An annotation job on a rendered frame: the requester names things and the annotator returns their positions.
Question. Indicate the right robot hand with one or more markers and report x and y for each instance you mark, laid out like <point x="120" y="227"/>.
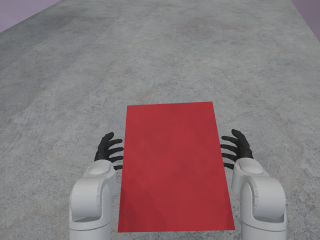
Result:
<point x="242" y="150"/>

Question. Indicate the left robot hand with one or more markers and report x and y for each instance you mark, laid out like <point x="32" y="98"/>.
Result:
<point x="104" y="152"/>

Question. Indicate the carton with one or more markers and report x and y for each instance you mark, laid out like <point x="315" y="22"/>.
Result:
<point x="173" y="175"/>

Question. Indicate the robot left forearm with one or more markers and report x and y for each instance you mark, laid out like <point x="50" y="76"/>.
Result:
<point x="90" y="204"/>

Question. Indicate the robot right forearm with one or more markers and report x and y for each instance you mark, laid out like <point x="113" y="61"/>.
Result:
<point x="262" y="202"/>

